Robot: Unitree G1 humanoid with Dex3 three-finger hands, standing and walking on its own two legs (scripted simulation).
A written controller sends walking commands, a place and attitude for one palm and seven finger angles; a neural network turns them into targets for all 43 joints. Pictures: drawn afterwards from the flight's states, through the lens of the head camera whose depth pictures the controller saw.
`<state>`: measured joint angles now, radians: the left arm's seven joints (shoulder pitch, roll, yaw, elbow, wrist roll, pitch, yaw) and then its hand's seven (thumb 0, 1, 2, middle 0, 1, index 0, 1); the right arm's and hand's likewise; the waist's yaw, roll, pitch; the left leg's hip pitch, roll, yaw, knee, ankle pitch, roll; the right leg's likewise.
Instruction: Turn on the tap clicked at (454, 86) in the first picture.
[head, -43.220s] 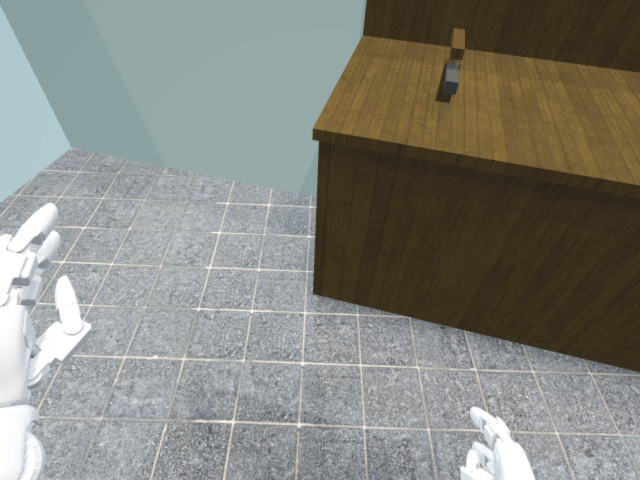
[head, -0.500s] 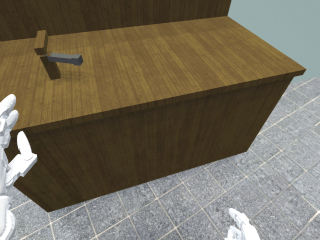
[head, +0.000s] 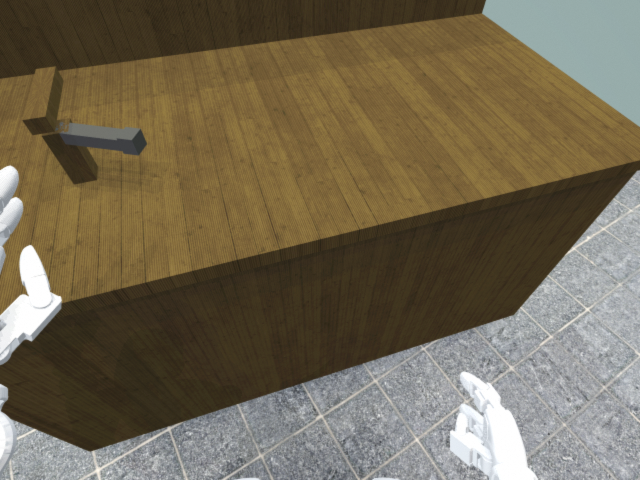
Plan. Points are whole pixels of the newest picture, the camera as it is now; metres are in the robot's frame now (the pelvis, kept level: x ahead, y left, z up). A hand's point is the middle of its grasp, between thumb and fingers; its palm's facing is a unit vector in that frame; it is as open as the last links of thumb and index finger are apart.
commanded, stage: take the last steps up to it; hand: left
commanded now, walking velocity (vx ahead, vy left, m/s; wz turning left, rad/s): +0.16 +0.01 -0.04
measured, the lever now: (132, 141) +0.54 +0.31 +0.11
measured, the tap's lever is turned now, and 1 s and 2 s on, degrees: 62 62 62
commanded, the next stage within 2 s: come to a stop and stand still in 0.02 s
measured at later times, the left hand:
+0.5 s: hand (115, 223) +0.33 +0.23 +0.18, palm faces +0.31 -0.82 -0.48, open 7.4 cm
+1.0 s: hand (47, 204) +0.32 +0.27 +0.21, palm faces +0.44 -0.79 -0.43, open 7.4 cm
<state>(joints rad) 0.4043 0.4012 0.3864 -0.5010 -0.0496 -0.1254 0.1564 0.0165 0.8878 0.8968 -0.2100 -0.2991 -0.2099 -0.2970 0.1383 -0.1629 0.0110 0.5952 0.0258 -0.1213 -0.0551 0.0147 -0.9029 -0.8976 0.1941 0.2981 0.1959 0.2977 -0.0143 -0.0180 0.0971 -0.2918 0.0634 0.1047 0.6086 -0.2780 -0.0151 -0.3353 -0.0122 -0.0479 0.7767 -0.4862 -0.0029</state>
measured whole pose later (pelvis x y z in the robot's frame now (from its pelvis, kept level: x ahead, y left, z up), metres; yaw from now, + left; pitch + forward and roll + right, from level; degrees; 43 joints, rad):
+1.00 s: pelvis +0.06 +0.00 +0.02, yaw -2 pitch +0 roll +0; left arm 0.21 0.49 0.43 -0.35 -0.04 -0.20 0.11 0.02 0.88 0.90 -0.22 -0.30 -0.22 -0.30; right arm 0.17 -0.22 -0.01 0.57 0.02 -0.10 -0.06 0.02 -0.90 -0.90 0.20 0.30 0.20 0.30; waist 0.05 -0.03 0.07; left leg -0.27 0.03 0.02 0.49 -0.19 0.02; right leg -0.20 0.07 -0.04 0.41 -0.20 -0.07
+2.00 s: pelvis -0.01 +0.11 +0.01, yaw +8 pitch -5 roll -3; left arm 0.35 0.35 0.35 -0.43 0.00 -0.17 0.10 0.01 0.89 0.90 -0.21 -0.30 -0.21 -0.30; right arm 0.21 -0.19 0.00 0.59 0.00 -0.13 0.00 0.02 -0.90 -0.90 0.20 0.30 0.20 0.30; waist 0.04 0.00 0.10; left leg -0.26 -0.02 0.19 0.42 -0.17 0.07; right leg -0.18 0.00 0.04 0.45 -0.31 -0.03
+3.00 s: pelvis -0.16 +0.08 -0.03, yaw +18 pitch -7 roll -1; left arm 0.35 0.39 0.40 -0.55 -0.03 -0.12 0.07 0.01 0.89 0.90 -0.21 -0.30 -0.21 -0.30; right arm 0.18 -0.20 -0.02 0.63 0.01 -0.10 0.01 0.02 -0.90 -0.90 0.20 0.30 0.20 0.30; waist 0.07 -0.02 0.09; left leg -0.63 0.03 0.18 1.29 -0.38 -0.03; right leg -0.41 0.05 -0.04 0.82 -0.30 -0.09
